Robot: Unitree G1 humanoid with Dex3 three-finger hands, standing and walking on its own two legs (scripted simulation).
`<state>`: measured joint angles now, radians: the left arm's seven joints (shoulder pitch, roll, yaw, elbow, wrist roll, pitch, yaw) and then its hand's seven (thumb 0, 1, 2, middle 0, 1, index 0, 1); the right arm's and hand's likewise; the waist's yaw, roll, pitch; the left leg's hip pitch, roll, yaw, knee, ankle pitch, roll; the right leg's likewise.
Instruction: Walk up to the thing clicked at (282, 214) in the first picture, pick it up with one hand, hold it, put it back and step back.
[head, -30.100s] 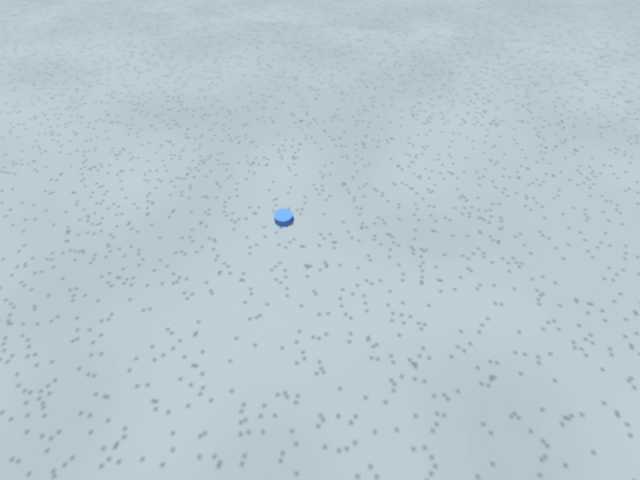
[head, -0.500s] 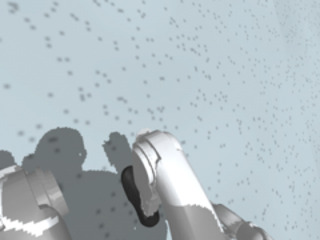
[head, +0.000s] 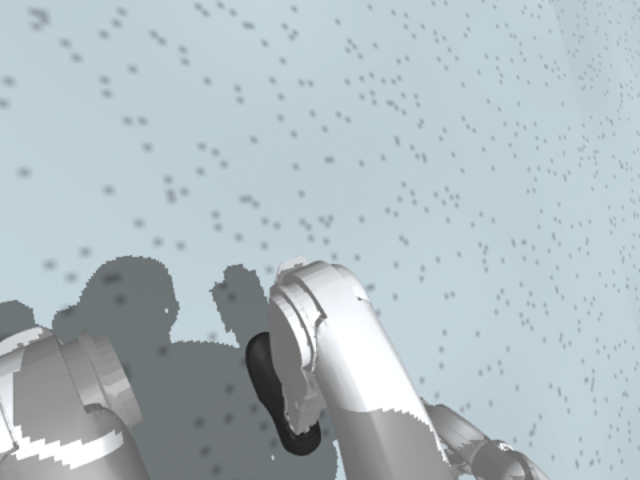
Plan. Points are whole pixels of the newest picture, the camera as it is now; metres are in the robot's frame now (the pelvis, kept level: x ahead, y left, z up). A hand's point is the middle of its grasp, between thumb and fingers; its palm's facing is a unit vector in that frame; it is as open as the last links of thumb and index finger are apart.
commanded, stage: settle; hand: left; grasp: from above
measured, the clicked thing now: out of the picture +0.42 +0.38 -0.29
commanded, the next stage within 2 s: lift in 0.82 s
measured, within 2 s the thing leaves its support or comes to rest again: leaves its support in 0.22 s
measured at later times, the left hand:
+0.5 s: hand out of the picture +0.41 +0.38 -0.20, palm faces -0.38 -0.15 -0.91, open 8.6 cm
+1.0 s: hand out of the picture +0.40 +0.38 -0.14, palm faces -0.42 -0.14 -0.90, open 8.6 cm
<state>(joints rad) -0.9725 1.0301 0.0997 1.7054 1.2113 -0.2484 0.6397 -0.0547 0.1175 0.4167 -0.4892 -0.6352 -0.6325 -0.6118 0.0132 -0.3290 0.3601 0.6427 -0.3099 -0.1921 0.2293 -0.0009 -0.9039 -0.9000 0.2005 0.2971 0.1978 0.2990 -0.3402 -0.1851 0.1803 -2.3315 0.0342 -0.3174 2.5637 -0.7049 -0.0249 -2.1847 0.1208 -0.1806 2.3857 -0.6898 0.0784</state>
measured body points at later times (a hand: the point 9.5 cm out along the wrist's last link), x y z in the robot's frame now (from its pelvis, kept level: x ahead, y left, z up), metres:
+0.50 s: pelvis +0.01 +0.00 +0.00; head +0.23 +0.13 +0.37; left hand +0.42 +0.38 -0.14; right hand +0.12 -0.26 -0.07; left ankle +0.07 +0.13 -0.27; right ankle +0.11 -0.12 -0.27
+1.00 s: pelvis +0.00 -0.01 +0.02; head +0.22 +0.10 +0.40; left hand +0.42 +0.38 -0.08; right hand +0.11 -0.27 -0.08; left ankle +0.07 +0.13 -0.27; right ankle +0.11 -0.12 -0.27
